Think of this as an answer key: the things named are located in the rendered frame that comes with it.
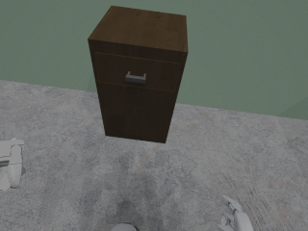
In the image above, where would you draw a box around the robot left hand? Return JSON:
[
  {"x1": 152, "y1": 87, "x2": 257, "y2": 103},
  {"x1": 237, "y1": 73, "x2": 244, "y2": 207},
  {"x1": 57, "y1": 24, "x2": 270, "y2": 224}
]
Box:
[{"x1": 0, "y1": 138, "x2": 26, "y2": 192}]

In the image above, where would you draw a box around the handle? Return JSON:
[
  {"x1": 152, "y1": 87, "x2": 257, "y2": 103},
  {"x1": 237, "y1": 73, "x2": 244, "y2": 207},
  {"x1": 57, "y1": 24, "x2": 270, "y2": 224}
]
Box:
[{"x1": 125, "y1": 71, "x2": 146, "y2": 84}]

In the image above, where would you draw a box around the robot left shin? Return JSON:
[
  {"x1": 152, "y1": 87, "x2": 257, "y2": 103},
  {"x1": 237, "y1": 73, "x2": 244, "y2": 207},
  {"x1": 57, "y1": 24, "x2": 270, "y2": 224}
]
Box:
[{"x1": 123, "y1": 221, "x2": 135, "y2": 228}]

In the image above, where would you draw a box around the robot right hand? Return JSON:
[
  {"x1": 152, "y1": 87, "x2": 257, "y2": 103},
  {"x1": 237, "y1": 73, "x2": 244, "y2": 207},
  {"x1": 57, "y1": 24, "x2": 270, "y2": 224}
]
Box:
[{"x1": 218, "y1": 195, "x2": 254, "y2": 231}]

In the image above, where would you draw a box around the drawer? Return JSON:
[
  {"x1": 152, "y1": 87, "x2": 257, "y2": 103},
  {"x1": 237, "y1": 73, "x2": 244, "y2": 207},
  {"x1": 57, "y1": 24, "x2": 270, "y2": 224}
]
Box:
[{"x1": 95, "y1": 52, "x2": 180, "y2": 91}]

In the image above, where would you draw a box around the cabinet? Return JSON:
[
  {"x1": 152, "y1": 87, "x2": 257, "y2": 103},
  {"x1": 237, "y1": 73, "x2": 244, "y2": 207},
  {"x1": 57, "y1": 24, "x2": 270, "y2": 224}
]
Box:
[{"x1": 88, "y1": 5, "x2": 189, "y2": 143}]

